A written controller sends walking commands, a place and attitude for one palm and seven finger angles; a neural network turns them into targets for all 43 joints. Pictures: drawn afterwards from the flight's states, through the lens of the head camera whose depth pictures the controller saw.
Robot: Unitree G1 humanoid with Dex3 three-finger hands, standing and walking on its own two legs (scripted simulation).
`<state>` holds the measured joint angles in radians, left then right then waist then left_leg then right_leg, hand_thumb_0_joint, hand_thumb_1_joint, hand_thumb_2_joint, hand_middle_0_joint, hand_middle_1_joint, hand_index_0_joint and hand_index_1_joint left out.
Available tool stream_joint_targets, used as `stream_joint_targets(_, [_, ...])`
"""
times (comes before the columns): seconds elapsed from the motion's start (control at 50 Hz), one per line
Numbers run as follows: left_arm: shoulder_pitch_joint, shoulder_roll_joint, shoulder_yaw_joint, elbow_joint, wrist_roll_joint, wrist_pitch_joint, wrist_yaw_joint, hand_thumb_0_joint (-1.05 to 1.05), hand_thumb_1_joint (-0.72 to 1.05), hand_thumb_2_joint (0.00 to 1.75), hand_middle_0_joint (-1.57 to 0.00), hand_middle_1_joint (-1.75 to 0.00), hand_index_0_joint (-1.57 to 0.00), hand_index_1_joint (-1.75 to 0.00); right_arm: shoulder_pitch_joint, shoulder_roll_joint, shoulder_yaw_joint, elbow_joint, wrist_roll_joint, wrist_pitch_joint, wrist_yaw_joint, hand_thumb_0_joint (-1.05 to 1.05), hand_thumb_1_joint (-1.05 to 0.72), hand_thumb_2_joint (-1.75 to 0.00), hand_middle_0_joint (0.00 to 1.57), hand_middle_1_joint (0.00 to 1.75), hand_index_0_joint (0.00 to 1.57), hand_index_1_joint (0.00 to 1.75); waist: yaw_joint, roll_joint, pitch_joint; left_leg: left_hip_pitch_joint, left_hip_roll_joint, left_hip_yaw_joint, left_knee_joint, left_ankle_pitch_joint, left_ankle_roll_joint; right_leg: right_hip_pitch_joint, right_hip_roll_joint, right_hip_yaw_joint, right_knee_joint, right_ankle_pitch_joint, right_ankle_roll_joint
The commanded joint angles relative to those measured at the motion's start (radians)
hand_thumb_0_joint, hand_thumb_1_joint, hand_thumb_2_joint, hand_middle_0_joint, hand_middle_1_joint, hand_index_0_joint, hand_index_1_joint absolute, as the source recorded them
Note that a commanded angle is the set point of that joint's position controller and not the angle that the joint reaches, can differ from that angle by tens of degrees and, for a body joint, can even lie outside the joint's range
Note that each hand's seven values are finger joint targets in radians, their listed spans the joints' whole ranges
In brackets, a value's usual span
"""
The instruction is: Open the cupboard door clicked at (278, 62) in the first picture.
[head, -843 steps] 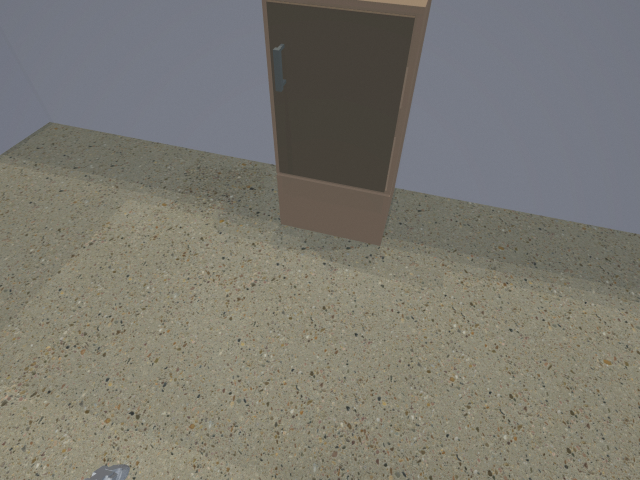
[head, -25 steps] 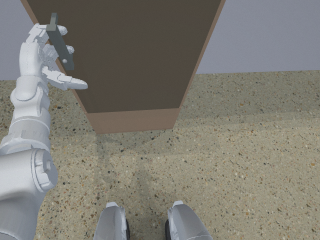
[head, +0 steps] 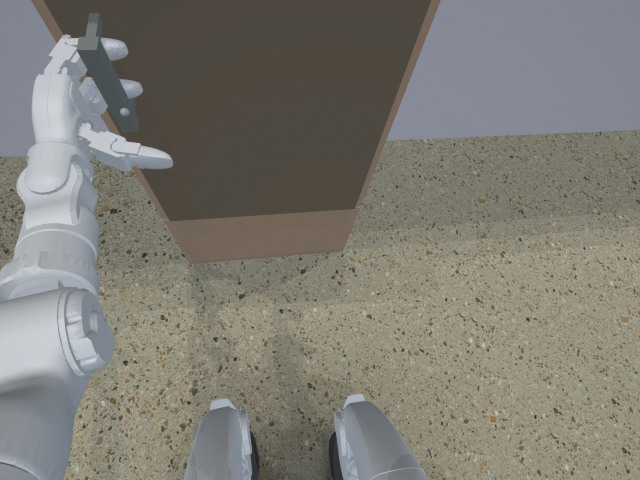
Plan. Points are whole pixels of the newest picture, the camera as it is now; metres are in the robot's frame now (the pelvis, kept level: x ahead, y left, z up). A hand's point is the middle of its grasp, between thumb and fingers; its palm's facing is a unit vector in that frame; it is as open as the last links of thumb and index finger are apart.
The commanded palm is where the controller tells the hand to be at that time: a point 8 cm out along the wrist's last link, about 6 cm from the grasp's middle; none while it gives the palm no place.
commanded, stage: slide the fingers in behind the handle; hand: left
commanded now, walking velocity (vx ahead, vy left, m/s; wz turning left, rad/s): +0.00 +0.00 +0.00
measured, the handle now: (113, 77) +0.59 +0.19 +0.07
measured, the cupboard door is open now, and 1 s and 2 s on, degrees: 0 0 39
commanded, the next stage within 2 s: close the thumb around the handle in 0.08 s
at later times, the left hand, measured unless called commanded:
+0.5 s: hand (130, 109) +0.54 +0.17 +0.08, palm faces +0.01 -1.00 -0.02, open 11.0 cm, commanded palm +0.52 +0.21 +0.07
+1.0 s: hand (131, 112) +0.53 +0.17 +0.08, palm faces +0.02 -1.00 -0.02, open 5.6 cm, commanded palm +0.51 +0.21 +0.07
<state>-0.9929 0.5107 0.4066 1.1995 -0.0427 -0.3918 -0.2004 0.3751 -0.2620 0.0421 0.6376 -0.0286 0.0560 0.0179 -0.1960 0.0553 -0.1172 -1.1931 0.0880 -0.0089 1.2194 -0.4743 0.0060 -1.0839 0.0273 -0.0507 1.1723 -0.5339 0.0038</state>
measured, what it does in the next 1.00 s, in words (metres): stands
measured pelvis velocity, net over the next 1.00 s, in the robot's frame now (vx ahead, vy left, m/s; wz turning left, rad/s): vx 0.00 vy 0.00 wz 0.01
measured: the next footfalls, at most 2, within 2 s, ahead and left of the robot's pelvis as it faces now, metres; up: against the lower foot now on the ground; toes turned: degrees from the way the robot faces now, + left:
none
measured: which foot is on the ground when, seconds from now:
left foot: down 0.00-1.00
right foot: down 0.00-1.00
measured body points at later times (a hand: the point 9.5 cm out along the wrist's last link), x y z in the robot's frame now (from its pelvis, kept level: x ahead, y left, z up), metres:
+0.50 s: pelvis +0.01 +0.01 +0.00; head +0.16 +0.03 +0.43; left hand +0.53 +0.22 +0.08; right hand +0.00 -0.25 -0.11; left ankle +0.04 +0.12 -0.63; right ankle +0.01 -0.13 -0.63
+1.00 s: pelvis +0.00 +0.00 +0.00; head +0.15 +0.02 +0.43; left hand +0.53 +0.22 +0.08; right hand +0.01 -0.26 -0.11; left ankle +0.04 +0.12 -0.63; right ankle +0.01 -0.13 -0.63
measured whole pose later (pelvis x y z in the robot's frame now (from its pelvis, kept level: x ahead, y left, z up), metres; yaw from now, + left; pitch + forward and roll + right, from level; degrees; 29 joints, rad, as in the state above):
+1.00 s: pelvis +0.00 +0.00 +0.00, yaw +0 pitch +25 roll -4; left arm -0.98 0.46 0.38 1.18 -0.04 -0.41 -0.16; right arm 0.37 -0.26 0.03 0.64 -0.04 0.06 0.02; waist -0.19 0.05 -0.13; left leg -1.18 0.08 -0.01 1.21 -0.47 0.01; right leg -1.07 0.02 -0.05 1.16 -0.54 0.01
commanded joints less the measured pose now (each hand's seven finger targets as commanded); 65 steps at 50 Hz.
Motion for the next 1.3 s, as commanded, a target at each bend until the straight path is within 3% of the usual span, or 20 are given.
stream_joint_targets(0.0, [-0.469, 0.206, -0.013, -0.224, -0.024, -0.063, -0.01, 0.0, -0.5, 0.3, -0.3, -1.2, -0.3, -1.2, 0.18, -0.175, -0.067, -0.035, 0.001, -0.017, -0.016, 0.0, -0.9, -0.9, 0.2, 0.3, 0.2, 0.3, -0.031, 0.103, -0.513, 0.48, -0.048, -0.038, -0.107, 0.303, 0.032, 0.123, 0.038, 0.016, -0.177, 0.305, -0.017])
stream_joint_targets(0.04, [-0.469, 0.255, 0.028, -0.24, -0.027, -0.073, -0.011, 0.0, -0.5, 0.3, -0.3, -1.2, -0.3, -1.2, 0.189, -0.183, -0.07, -0.032, -0.001, -0.019, -0.019, 0.0, -0.9, -0.9, 0.2, 0.3, 0.2, 0.3, -0.02, 0.1, -0.558, 0.503, -0.046, -0.043, -0.103, 0.334, 0.031, 0.134, 0.04, 0.015, -0.168, 0.324, -0.019])
stream_joint_targets(0.16, [-0.474, 0.195, -0.017, -0.243, -0.021, -0.069, -0.006, 0.0, -0.5, 0.3, -0.3, -1.2, -0.3, -1.2, 0.195, -0.178, -0.071, -0.021, -0.004, -0.02, -0.014, 0.0, -0.9, -0.9, 0.2, 0.3, 0.2, 0.3, -0.025, 0.146, -0.547, 0.559, -0.043, -0.054, -0.11, 0.362, 0.025, 0.087, 0.04, 0.003, -0.169, 0.318, -0.022])
stream_joint_targets(0.32, [-0.447, 0.187, -0.008, -0.247, -0.02, -0.072, 0.024, 0.0, -0.05, 0.49, -0.33, -1.25, -0.33, -1.25, 0.201, -0.177, -0.072, -0.027, -0.01, -0.014, -0.009, 0.0, -0.9, -0.9, 0.2, 0.3, 0.2, 0.3, -0.019, 0.115, -0.538, 0.579, -0.042, -0.063, -0.122, 0.401, 0.021, 0.092, 0.043, -0.009, -0.165, 0.336, -0.026])
stream_joint_targets(0.36, [-0.45, 0.157, -0.024, -0.244, -0.016, -0.074, 0.032, 0.0, 0.06, 0.54, -0.34, -1.26, -0.34, -1.26, 0.197, -0.174, -0.075, -0.024, -0.011, -0.013, -0.005, 0.0, -0.9, -0.9, 0.2, 0.3, 0.2, 0.3, -0.023, 0.126, -0.529, 0.594, -0.041, -0.066, -0.125, 0.403, 0.016, 0.076, 0.041, -0.013, -0.169, 0.332, -0.024])
stream_joint_targets(0.4, [-0.426, 0.184, -0.004, -0.228, -0.012, -0.073, 0.037, 0.0, 0.17, 0.59, -0.35, -1.27, -0.35, -1.27, 0.193, -0.178, -0.072, -0.03, -0.011, -0.009, -0.004, 0.0, -0.9, -0.9, 0.2, 0.3, 0.2, 0.3, -0.015, 0.107, -0.511, 0.555, -0.044, -0.059, -0.126, 0.375, 0.019, 0.097, 0.041, -0.009, -0.172, 0.323, -0.024])
stream_joint_targets(0.44, [-0.452, 0.189, -0.003, -0.226, -0.009, -0.078, 0.042, 0.0, 0.28, 0.64, -0.36, -1.28, -0.36, -1.28, 0.195, -0.178, -0.071, -0.029, -0.012, -0.008, -0.006, 0.0, -0.9, -0.9, 0.2, 0.3, 0.2, 0.3, -0.025, 0.098, -0.513, 0.554, -0.045, -0.06, -0.125, 0.378, 0.022, 0.092, 0.041, -0.007, -0.17, 0.328, -0.022])
stream_joint_targets(0.54, [-0.417, 0.203, 0.009, -0.262, -0.008, -0.097, 0.036, 0.0, 0.56, 0.76, -0.38, -1.31, -0.38, -1.31, 0.192, -0.175, -0.074, -0.038, -0.013, -0.006, -0.005, 0.0, -0.9, -0.9, 0.2, 0.3, 0.2, 0.3, -0.002, 0.134, -0.573, 0.598, -0.045, -0.058, -0.123, 0.438, 0.016, 0.123, 0.041, -0.006, -0.159, 0.377, -0.027])
stream_joint_targets(0.58, [-0.416, 0.169, -0.014, -0.249, -0.015, -0.093, 0.027, 0.0, 0.68, 0.8, -0.38, -1.33, -0.38, -1.33, 0.185, -0.171, -0.072, -0.035, -0.011, -0.005, -0.003, 0.0, -0.9, -0.9, 0.2, 0.3, 0.2, 0.3, -0.014, 0.104, -0.545, 0.568, -0.047, -0.052, -0.119, 0.407, 0.019, 0.125, 0.041, -0.004, -0.167, 0.368, -0.022])
stream_joint_targets(0.6, [-0.412, 0.19, -0.001, -0.238, -0.015, -0.089, 0.025, 0.0, 0.73, 0.83, -0.39, -1.33, -0.39, -1.33, 0.187, -0.175, -0.073, -0.033, -0.009, -0.003, -0.005, 0.0, -0.9, -0.9, 0.2, 0.3, 0.2, 0.3, -0.016, 0.096, -0.526, 0.554, -0.046, -0.05, -0.122, 0.392, 0.02, 0.129, 0.041, -0.002, -0.172, 0.362, -0.022])
stream_joint_targets(0.64, [-0.415, 0.192, 0.003, -0.262, -0.02, -0.091, 0.02, 0.0, 0.84, 0.88, -0.4, -1.34, -0.4, -1.34, 0.189, -0.174, -0.074, -0.038, -0.009, -0.003, -0.007, 0.0, -0.9, -0.9, 0.2, 0.3, 0.2, 0.3, -0.005, 0.111, -0.56, 0.569, -0.049, -0.049, -0.124, 0.412, 0.02, 0.149, 0.041, -0.001, -0.168, 0.381, -0.022])
stream_joint_targets(0.66, [-0.409, 0.165, -0.017, -0.249, -0.022, -0.086, 0.016, 0.0, 0.9, 0.9, -0.4, -1.35, -0.4, -1.35, 0.184, -0.173, -0.074, -0.035, -0.006, -0.002, -0.007, 0.0, -0.9, -0.9, 0.2, 0.3, 0.2, 0.3, -0.013, 0.112, -0.545, 0.578, -0.047, -0.051, -0.126, 0.407, 0.018, 0.128, 0.042, -0.004, -0.172, 0.372, -0.023])
stream_joint_targets(0.8, [-0.473, 0.143, -0.046, -0.215, -0.023, -0.078, 0.022, 0.0, 0.9, 0.9, -0.4, -1.35, -0.4, -1.35, 0.184, -0.174, -0.072, -0.018, -0.007, -0.01, -0.013, 0.0, -0.9, -0.9, 0.2, 0.3, 0.2, 0.3, -0.041, 0.097, -0.486, 0.533, -0.048, -0.055, -0.124, 0.333, 0.025, 0.089, 0.04, -0.001, -0.184, 0.303, -0.02])
stream_joint_targets(0.84, [-0.448, 0.2, 0.004, -0.217, -0.021, -0.086, 0.025, 0.0, 0.9, 0.9, -0.4, -1.35, -0.4, -1.35, 0.186, -0.178, -0.072, -0.023, -0.009, -0.01, -0.015, 0.0, -0.9, -0.9, 0.2, 0.3, 0.2, 0.3, -0.018, 0.11, -0.528, 0.542, -0.051, -0.053, -0.119, 0.359, 0.023, 0.112, 0.039, 0.001, -0.173, 0.325, -0.023])
stream_joint_targets(0.96, [-0.45, 0.158, -0.041, -0.246, 0.002, -0.095, 0.037, 0.0, 0.9, 0.9, -0.4, -1.35, -0.4, -1.35, 0.185, -0.171, -0.073, -0.026, -0.011, -0.007, -0.008, 0.0, -0.9, -0.9, 0.2, 0.3, 0.2, 0.3, -0.021, 0.131, -0.547, 0.58, -0.047, -0.059, -0.116, 0.393, 0.02, 0.095, 0.038, -0.002, -0.166, 0.343, -0.024])
stream_joint_targets(1.0, [-0.393, 0.163, -0.03, -0.227, -0.006, -0.084, 0.034, 0.0, 0.9, 0.9, -0.4, -1.35, -0.4, -1.35, 0.177, -0.172, -0.072, -0.036, -0.008, -0.005, -0.007, 0.0, -0.9, -0.9, 0.2, 0.3, 0.2, 0.3, -0.01, 0.108, -0.516, 0.543, -0.05, -0.048, -0.125, 0.35, 0.022, 0.115, 0.039, 0.001, -0.177, 0.32, -0.023])
stream_joint_targets(1.1, [-0.27, 0.146, -0.024, -0.299, -0.033, -0.082, 0.013, 0.0, 0.9, 0.9, -0.4, -1.35, -0.4, -1.35, 0.158, -0.168, -0.077, -0.065, 0.002, 0.0, -0.006, 0.0, -0.9, -0.9, 0.2, 0.3, 0.2, 0.3, 0.031, 0.084, -0.568, 0.559, -0.056, -0.032, -0.146, 0.374, 0.022, 0.202, 0.039, 0.004, -0.183, 0.374, -0.023])
stream_joint_targets(1.22, [-0.032, 0.072, -0.041, -0.378, -0.077, -0.07, 0.0, 0.0, 0.9, 0.9, -0.4, -1.35, -0.4, -1.35, 0.123, -0.155, -0.084, -0.105, 0.021, 0.005, -0.003, 0.0, -0.9, -0.9, 0.2, 0.3, 0.2, 0.3, 0.065, -0.013, -0.495, 0.493, -0.07, 0.0, -0.181, 0.339, 0.031, 0.307, 0.039, 0.014, -0.212, 0.42, -0.018])
stream_joint_targets(1.24, [-0.008, 0.065, -0.047, -0.424, -0.081, -0.074, 0.0, 0.0, 0.9, 0.9, -0.4, -1.35, -0.4, -1.35, 0.115, -0.153, -0.087, -0.11, 0.024, 0.005, -0.004, 0.0, -0.9, -0.9, 0.2, 0.3, 0.2, 0.3, 0.075, 0.012, -0.508, 0.513, -0.07, 0.003, -0.19, 0.358, 0.027, 0.316, 0.035, 0.013, -0.211, 0.44, -0.018])
stream_joint_targets(1.28, [0.097, 0.017, -0.068, -0.481, -0.098, -0.069, 0.003, 0.0, 0.9, 0.9, -0.4, -1.35, -0.4, -1.35, 0.095, -0.146, -0.09, -0.128, 0.03, 0.003, 0.0, 0.0, -0.9, -0.9, 0.2, 0.3, 0.2, 0.3, 0.093, -0.002, -0.491, 0.521, -0.073, 0.013, -0.203, 0.359, 0.026, 0.337, 0.034, 0.012, -0.221, 0.45, -0.018])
